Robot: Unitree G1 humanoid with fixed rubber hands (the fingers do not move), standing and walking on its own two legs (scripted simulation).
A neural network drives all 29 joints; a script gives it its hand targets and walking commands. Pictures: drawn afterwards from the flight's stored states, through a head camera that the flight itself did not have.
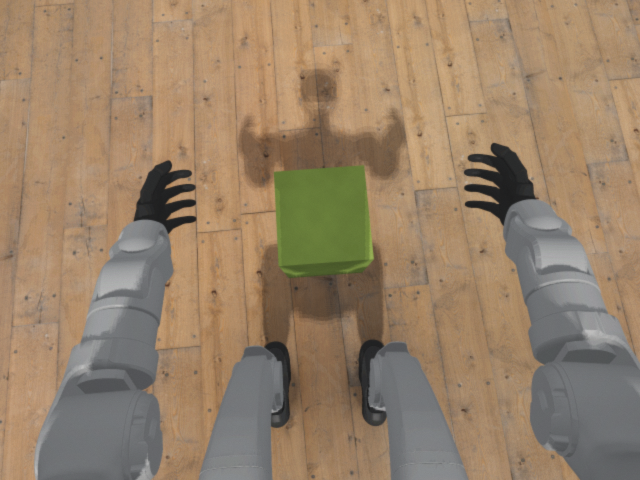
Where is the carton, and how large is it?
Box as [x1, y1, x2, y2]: [274, 165, 373, 277]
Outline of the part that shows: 363,165 274,172 278,263 281,269 288,277 361,272 373,259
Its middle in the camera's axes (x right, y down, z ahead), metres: +0.01 -0.02 +0.96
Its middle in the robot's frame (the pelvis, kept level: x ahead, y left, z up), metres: +0.51 +0.00 -0.55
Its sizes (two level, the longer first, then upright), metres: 0.210 0.200 0.250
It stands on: the floor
